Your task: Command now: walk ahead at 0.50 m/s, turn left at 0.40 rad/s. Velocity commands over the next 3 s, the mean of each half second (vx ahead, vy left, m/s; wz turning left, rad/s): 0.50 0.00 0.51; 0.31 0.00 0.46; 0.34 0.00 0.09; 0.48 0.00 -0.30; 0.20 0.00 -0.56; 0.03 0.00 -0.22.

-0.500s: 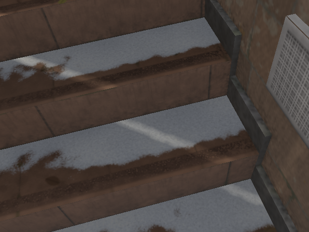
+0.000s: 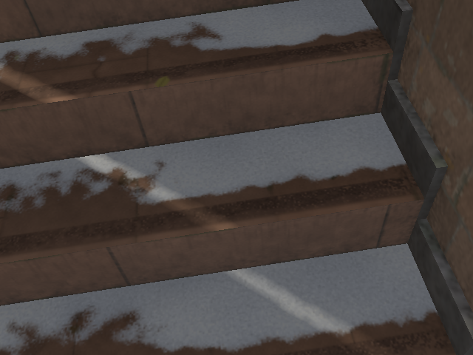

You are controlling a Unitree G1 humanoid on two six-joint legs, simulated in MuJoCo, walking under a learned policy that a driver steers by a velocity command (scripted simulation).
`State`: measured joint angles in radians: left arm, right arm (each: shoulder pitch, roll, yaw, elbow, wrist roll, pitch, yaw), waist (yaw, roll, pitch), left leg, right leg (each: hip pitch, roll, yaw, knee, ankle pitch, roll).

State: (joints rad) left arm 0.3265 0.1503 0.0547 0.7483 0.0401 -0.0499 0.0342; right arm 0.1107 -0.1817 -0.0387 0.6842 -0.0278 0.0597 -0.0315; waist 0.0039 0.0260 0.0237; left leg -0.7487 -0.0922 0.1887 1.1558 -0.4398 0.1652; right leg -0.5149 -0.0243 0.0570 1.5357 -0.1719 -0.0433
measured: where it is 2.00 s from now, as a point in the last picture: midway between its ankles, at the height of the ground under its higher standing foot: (144, 178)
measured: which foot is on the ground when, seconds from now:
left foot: down 0.00-0.58, up 0.60-1.00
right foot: up 0.00-0.56, down 0.58-1.00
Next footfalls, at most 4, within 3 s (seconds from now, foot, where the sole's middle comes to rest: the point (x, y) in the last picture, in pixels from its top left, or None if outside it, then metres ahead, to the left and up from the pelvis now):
0.58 right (310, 308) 0.49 -0.09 -0.49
1.12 left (170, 320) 0.48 0.23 -0.49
1.56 right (199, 186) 0.72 0.15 -0.31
2.10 left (43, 69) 0.96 0.51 -0.14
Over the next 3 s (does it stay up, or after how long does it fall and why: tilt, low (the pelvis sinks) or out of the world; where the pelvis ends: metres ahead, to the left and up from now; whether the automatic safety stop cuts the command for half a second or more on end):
stays up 1.10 0.26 0.73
